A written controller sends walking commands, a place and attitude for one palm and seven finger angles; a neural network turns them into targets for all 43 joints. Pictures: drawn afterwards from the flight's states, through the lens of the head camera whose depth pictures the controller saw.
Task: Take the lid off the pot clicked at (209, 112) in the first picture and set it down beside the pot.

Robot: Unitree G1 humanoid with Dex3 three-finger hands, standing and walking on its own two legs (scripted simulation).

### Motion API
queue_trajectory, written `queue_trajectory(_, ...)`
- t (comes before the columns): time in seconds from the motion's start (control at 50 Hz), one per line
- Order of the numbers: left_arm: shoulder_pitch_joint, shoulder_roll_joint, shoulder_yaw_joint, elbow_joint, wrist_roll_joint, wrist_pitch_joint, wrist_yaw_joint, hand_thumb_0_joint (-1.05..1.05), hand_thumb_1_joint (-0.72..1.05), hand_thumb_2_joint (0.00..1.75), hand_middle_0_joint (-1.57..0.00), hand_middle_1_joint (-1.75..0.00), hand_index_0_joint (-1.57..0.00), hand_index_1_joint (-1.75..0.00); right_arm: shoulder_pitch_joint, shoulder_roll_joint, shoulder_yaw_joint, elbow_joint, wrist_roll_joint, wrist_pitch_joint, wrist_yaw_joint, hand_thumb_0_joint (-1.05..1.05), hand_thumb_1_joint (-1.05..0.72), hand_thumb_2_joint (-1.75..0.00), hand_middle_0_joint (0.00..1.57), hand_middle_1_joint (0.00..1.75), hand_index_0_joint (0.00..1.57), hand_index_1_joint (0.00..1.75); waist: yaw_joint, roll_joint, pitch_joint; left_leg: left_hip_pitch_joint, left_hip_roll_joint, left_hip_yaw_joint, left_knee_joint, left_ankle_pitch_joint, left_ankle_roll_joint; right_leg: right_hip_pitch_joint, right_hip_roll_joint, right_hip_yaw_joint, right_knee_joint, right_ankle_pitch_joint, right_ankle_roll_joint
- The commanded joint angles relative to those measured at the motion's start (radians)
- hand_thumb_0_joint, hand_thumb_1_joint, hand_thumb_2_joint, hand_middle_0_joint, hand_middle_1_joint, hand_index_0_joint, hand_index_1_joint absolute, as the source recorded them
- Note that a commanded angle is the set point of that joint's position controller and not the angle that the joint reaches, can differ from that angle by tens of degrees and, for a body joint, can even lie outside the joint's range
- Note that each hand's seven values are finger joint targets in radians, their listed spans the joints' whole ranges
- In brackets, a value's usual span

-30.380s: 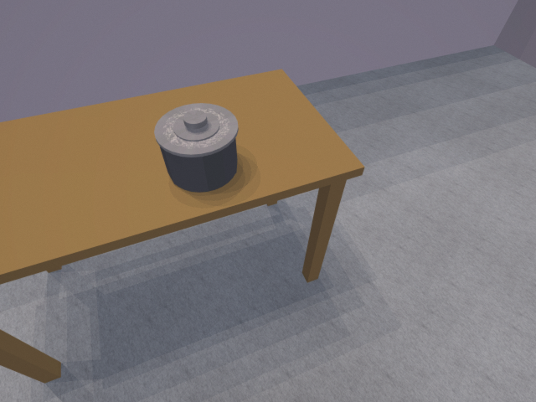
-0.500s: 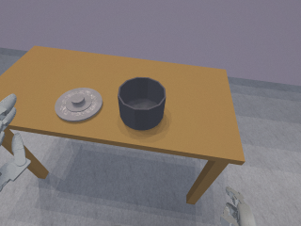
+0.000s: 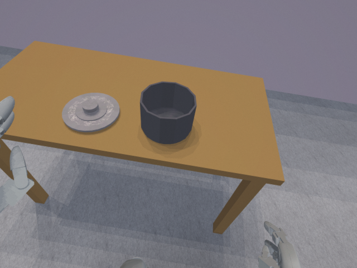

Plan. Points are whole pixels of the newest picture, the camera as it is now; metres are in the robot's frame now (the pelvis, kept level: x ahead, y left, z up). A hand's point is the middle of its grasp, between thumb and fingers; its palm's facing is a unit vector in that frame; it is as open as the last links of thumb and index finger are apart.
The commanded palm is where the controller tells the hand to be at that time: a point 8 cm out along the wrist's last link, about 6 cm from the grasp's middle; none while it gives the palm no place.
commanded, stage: step back with the hand held close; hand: left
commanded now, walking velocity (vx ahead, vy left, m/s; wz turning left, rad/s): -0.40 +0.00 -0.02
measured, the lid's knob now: (90, 105) +0.59 +0.33 -0.05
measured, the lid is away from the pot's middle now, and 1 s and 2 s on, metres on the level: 0.26 0.26 0.26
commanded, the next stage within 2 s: stop stepping back and stand still in 1.54 s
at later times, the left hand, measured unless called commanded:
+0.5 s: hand (37, 179) +0.20 +0.23 +0.19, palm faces +0.37 -0.83 -0.41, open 7.4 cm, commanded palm +0.13 +0.27 +0.20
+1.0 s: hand (32, 187) +0.19 +0.23 +0.19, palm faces +0.37 -0.82 -0.43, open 7.4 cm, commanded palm +0.12 +0.27 +0.20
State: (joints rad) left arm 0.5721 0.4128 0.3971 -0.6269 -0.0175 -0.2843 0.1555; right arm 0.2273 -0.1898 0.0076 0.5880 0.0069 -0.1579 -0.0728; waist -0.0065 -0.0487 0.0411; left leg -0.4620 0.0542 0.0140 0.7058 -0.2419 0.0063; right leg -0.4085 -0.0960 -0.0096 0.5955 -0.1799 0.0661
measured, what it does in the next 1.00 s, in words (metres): stands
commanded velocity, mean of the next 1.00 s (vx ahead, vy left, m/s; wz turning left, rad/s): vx -0.40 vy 0.00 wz -0.02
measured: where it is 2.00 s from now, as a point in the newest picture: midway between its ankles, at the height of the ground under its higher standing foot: outside the picture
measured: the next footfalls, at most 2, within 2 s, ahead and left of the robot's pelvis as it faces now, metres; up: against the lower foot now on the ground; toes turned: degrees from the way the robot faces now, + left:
right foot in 1.24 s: +0.05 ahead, -0.16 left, +0.00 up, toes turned -4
left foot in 1.42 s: +0.05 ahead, +0.13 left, +0.00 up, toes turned +1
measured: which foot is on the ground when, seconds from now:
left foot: down 0.00-1.00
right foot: down 0.00-1.00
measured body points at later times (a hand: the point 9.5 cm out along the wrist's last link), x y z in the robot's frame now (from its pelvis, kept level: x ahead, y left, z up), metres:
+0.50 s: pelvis +0.00 -0.01 +0.00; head +0.02 +0.03 +0.45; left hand +0.17 +0.27 +0.21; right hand +0.16 -0.25 -0.06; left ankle +0.08 +0.12 -0.71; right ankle +0.08 -0.19 -0.72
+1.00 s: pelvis -0.01 -0.01 -0.01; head +0.01 +0.03 +0.44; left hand +0.16 +0.27 +0.21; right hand +0.15 -0.24 -0.07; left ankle +0.08 +0.12 -0.71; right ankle +0.07 -0.19 -0.72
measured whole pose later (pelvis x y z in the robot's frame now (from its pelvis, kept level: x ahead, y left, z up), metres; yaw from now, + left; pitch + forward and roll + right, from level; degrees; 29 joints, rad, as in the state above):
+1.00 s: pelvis -0.01 -0.01 -0.01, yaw +1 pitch -1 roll -1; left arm 0.56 0.43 0.42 -0.66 -0.01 -0.30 0.14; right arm 0.23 -0.17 -0.01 0.61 0.00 -0.18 -0.05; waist -0.02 -0.07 0.05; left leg -0.50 0.06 0.01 0.79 -0.38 -0.01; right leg -0.43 -0.07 0.01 0.67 -0.22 0.07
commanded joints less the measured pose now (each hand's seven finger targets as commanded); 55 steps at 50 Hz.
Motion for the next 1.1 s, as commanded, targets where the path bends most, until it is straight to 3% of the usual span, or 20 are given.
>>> queue_trajectory(0.0,-0.033,0.171,0.121,-0.217,0.001,-0.064,0.020,0.00,0.90,0.90,-0.20,-0.30,-0.20,-0.30,-0.085,-0.155,-0.063,-0.147,0.001,-0.065,-0.011,0.00,-0.90,-0.90,0.20,0.30,0.20,0.30,0.000,0.114,-0.105,-0.052,0.085,-0.107,-0.257,-0.375,0.046,0.085,-0.027,0.047,-0.069,-0.143,-0.084)
queue_trajectory(0.2,-0.044,0.171,0.129,-0.213,0.000,-0.070,0.019,0.00,0.90,0.90,-0.20,-0.30,-0.20,-0.30,-0.074,-0.149,-0.067,-0.136,-0.006,-0.069,-0.008,0.00,-0.90,-0.90,0.20,0.30,0.20,0.30,-0.004,0.081,-0.115,-0.031,0.078,-0.089,-0.224,-0.346,0.040,0.057,-0.039,0.065,-0.076,-0.118,-0.094)
queue_trajectory(0.3,-0.033,0.166,0.134,-0.218,0.005,-0.077,0.015,0.00,0.90,0.90,-0.20,-0.30,-0.20,-0.30,-0.079,-0.154,-0.069,-0.142,-0.001,-0.076,-0.007,0.00,-0.90,-0.90,0.20,0.30,0.20,0.30,-0.001,0.132,-0.122,-0.078,0.108,-0.107,-0.274,-0.375,0.051,0.112,-0.007,0.031,-0.013,-0.109,-0.081)
queue_trajectory(0.42,-0.047,0.155,0.110,-0.215,0.000,-0.076,0.012,0.00,0.90,0.90,-0.20,-0.30,-0.20,-0.30,-0.056,-0.142,-0.070,-0.133,-0.009,-0.069,-0.003,0.00,-0.90,-0.90,0.20,0.30,0.20,0.30,-0.012,0.020,-0.089,0.000,0.046,-0.047,-0.155,-0.340,0.025,-0.002,-0.080,0.120,-0.131,-0.114,-0.120)
queue_trajectory(0.5,-0.032,0.166,0.129,-0.229,0.003,-0.079,0.014,0.00,0.90,0.90,-0.20,-0.30,-0.20,-0.30,-0.070,-0.151,-0.073,-0.138,-0.009,-0.069,-0.005,0.00,-0.90,-0.90,0.20,0.30,0.20,0.30,-0.008,0.103,-0.131,-0.003,0.094,-0.105,-0.243,-0.290,0.044,0.060,-0.032,0.047,-0.041,-0.051,-0.092)
queue_trajectory(0.58,-0.013,0.143,0.128,-0.232,0.009,-0.085,0.009,0.00,0.90,0.90,-0.20,-0.30,-0.20,-0.30,-0.075,-0.158,-0.074,-0.156,0.008,-0.080,-0.003,0.00,-0.90,-0.90,0.20,0.30,0.20,0.30,-0.001,0.189,-0.121,-0.159,0.151,-0.125,-0.308,-0.407,0.072,0.193,0.020,0.006,0.076,-0.084,-0.070)
queue_trajectory(0.68,-0.041,0.161,0.119,-0.225,-0.001,-0.077,0.011,0.00,0.90,0.90,-0.20,-0.30,-0.20,-0.30,-0.041,-0.143,-0.076,-0.133,-0.007,-0.079,0.001,0.00,-0.90,-0.90,0.20,0.30,0.20,0.30,-0.013,-0.007,-0.074,-0.024,0.030,-0.038,-0.097,-0.401,0.018,-0.019,-0.107,0.166,-0.168,-0.181,-0.137)
queue_trajectory(0.72,-0.056,0.168,0.119,-0.231,0.001,-0.071,0.014,0.00,0.90,0.90,-0.20,-0.30,-0.20,-0.30,-0.037,-0.136,-0.070,-0.121,-0.019,-0.070,0.002,0.00,-0.90,-0.90,0.20,0.30,0.20,0.30,-0.018,-0.035,-0.083,0.053,0.018,-0.036,-0.066,-0.326,0.015,-0.063,-0.128,0.165,-0.178,-0.128,-0.154)
queue_trajectory(0.78,-0.036,0.143,0.113,-0.241,0.001,-0.076,0.012,0.00,0.90,0.90,-0.20,-0.30,-0.20,-0.30,-0.066,-0.152,-0.071,-0.138,-0.013,-0.070,-0.003,0.00,-0.90,-0.90,0.20,0.30,0.20,0.30,-0.015,0.132,-0.117,0.018,0.111,-0.137,-0.252,-0.289,0.053,0.029,-0.026,0.036,-0.003,-0.052,-0.088)
queue_trajectory(0.82,-0.021,0.136,0.126,-0.234,0.006,-0.079,0.012,0.00,0.90,0.90,-0.20,-0.30,-0.20,-0.30,-0.081,-0.160,-0.072,-0.149,-0.001,-0.080,-0.008,0.00,-0.90,-0.90,0.20,0.30,0.20,0.30,-0.012,0.263,-0.128,-0.159,0.206,-0.209,-0.401,-0.419,0.090,0.199,0.059,-0.021,0.175,-0.159,-0.057)
queue_trajectory(0.84,-0.026,0.134,0.129,-0.227,0.009,-0.080,0.008,0.00,0.90,0.90,-0.20,-0.30,-0.20,-0.30,-0.081,-0.162,-0.074,-0.150,0.008,-0.084,-0.005,0.00,-0.90,-0.90,0.20,0.30,0.20,0.30,-0.007,0.278,-0.116,-0.240,0.226,-0.208,-0.412,-0.483,0.098,0.257,0.074,-0.018,0.212,-0.197,-0.055)
queue_trajectory(0.86,-0.021,0.142,0.136,-0.231,0.013,-0.081,0.006,0.00,0.90,0.90,-0.20,-0.30,-0.20,-0.30,-0.072,-0.157,-0.077,-0.150,0.013,-0.087,0.000,0.00,-0.90,-0.90,0.20,0.30,0.20,0.30,-0.004,0.257,-0.105,-0.223,0.206,-0.177,-0.354,-0.431,0.093,0.246,0.064,-0.009,0.172,-0.159,-0.061)
queue_trajectory(0.9,-0.003,0.186,0.155,-0.237,0.005,-0.075,0.005,0.00,0.90,0.90,-0.20,-0.30,-0.20,-0.30,-0.048,-0.135,-0.079,-0.139,0.011,-0.083,0.009,0.00,-0.90,-0.90,0.20,0.30,0.20,0.30,-0.007,0.049,-0.126,-0.041,0.076,-0.070,-0.126,-0.306,0.032,0.099,-0.046,0.105,-0.059,-0.010,-0.109)
queue_trajectory(0.92,-0.041,0.170,0.124,-0.244,-0.003,-0.074,0.001,0.00,0.90,0.90,-0.20,-0.30,-0.20,-0.30,-0.040,-0.130,-0.076,-0.132,-0.002,-0.081,0.010,0.00,-0.90,-0.90,0.20,0.30,0.20,0.30,-0.018,-0.045,-0.098,-0.003,0.016,-0.032,-0.044,-0.350,0.005,-0.001,-0.124,0.212,-0.163,-0.065,-0.153)
queue_trajectory(0.94,-0.052,0.182,0.130,-0.233,-0.010,-0.069,0.004,0.00,0.90,0.90,-0.20,-0.30,-0.20,-0.30,-0.032,-0.136,-0.083,-0.119,-0.009,-0.074,0.012,0.00,-0.90,-0.90,0.20,0.30,0.20,0.30,-0.013,-0.088,-0.085,0.059,-0.002,-0.019,0.047,-0.381,-0.004,-0.108,-0.182,0.255,-0.253,-0.241,-0.186)
queue_trajectory(0.96,-0.052,0.183,0.126,-0.238,-0.008,-0.060,0.009,0.00,0.90,0.90,-0.20,-0.30,-0.20,-0.30,-0.025,-0.127,-0.078,-0.108,-0.013,-0.065,0.015,0.00,-0.90,-0.90,0.20,0.30,0.20,0.30,-0.020,-0.112,-0.083,0.125,-0.020,-0.007,0.112,-0.320,-0.006,-0.158,-0.203,0.254,-0.278,-0.250,-0.203)
queue_trajectory(0.98,-0.051,0.186,0.129,-0.240,-0.004,-0.056,0.011,0.00,0.90,0.90,-0.20,-0.30,-0.20,-0.30,-0.034,-0.120,-0.071,-0.104,-0.015,-0.058,0.019,0.00,-0.90,-0.90,0.20,0.30,0.20,0.30,-0.026,-0.119,-0.099,0.154,-0.023,0.000,0.113,-0.251,-0.002,-0.135,-0.200,0.224,-0.248,-0.120,-0.196)
queue_trajectory(1.02,-0.037,0.172,0.131,-0.250,-0.005,-0.060,0.010,0.00,0.90,0.90,-0.20,-0.30,-0.20,-0.30,-0.057,-0.128,-0.067,-0.115,-0.016,-0.049,0.012,0.00,-0.90,-0.90,0.20,0.30,0.20,0.30,-0.031,-0.042,-0.128,0.141,0.029,-0.093,-0.066,-0.200,0.025,-0.060,-0.121,0.127,-0.103,0.035,-0.146)
queue_trajectory(1.06,-0.014,0.142,0.123,-0.264,-0.012,-0.071,0.005,0.00,0.90,0.90,-0.20,-0.30,-0.20,-0.30,-0.090,-0.160,-0.070,-0.149,-0.005,-0.063,0.000,0.00,-0.90,-0.90,0.20,0.30,0.20,0.30,-0.027,0.258,-0.111,-0.008,0.197,-0.272,-0.381,-0.355,0.091,0.021,0.042,-0.010,0.187,-0.171,-0.065)
queue_trajectory(1.08,-0.026,0.145,0.137,-0.264,-0.006,-0.075,0.006,0.00,0.90,0.90,-0.20,-0.30,-0.20,-0.30,-0.107,-0.160,-0.072,-0.149,-0.004,-0.078,-0.003,0.00,-0.90,-0.90,0.20,0.30,0.20,0.30,-0.022,0.370,-0.103,-0.137,0.290,-0.351,-0.504,-0.450,0.126,0.109,0.105,-0.011,0.361,-0.296,-0.046)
